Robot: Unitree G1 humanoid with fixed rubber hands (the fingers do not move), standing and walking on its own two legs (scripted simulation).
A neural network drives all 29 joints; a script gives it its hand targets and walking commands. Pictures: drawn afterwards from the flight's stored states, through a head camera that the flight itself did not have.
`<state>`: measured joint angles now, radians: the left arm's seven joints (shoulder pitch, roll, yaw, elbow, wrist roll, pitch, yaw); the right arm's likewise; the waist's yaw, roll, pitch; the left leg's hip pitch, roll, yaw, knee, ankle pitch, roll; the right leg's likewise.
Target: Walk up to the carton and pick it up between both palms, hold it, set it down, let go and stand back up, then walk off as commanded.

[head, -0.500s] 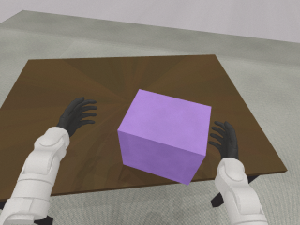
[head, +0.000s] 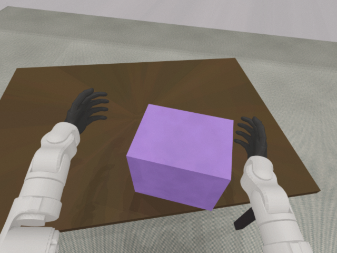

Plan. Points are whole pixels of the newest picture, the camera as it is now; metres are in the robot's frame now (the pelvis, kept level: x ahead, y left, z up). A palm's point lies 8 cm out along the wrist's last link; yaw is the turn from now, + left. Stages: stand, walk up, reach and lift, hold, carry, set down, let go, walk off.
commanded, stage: reach and lift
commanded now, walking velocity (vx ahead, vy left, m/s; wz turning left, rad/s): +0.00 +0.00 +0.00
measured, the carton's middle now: (180, 158) +0.37 -0.05 -0.04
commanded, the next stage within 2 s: none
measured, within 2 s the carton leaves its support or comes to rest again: neither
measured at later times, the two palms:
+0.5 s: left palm (104, 135) +0.41 +0.16 +0.04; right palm (251, 160) +0.31 -0.21 +0.03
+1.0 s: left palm (105, 136) +0.43 +0.16 +0.00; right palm (233, 165) +0.32 -0.18 -0.01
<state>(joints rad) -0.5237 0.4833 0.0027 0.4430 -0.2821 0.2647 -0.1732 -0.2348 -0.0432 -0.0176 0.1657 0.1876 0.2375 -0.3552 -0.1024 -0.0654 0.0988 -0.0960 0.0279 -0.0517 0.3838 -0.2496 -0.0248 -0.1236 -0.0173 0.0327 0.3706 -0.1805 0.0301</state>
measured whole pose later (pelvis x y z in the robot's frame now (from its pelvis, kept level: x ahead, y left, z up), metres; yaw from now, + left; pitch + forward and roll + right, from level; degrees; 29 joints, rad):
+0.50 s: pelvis -0.02 +0.00 +0.00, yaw +0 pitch +5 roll -1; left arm -0.68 0.32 0.00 0.97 -0.19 -0.04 -0.13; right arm -0.42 -0.04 -0.02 0.66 0.17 -0.09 -0.31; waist -0.15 -0.03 0.01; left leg -0.31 0.03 -0.05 0.46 -0.24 -0.02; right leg -0.29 -0.01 0.03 0.35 -0.15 0.04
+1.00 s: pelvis -0.01 +0.03 -0.02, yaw -2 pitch +17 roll -4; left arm -0.84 0.27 -0.06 1.29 -0.17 -0.24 -0.06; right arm -0.59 -0.04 -0.02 1.16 0.22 -0.40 -0.26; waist -0.15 0.00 -0.17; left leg -0.65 0.04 -0.05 0.66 -0.32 -0.01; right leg -0.58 0.00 0.04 0.44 -0.16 0.04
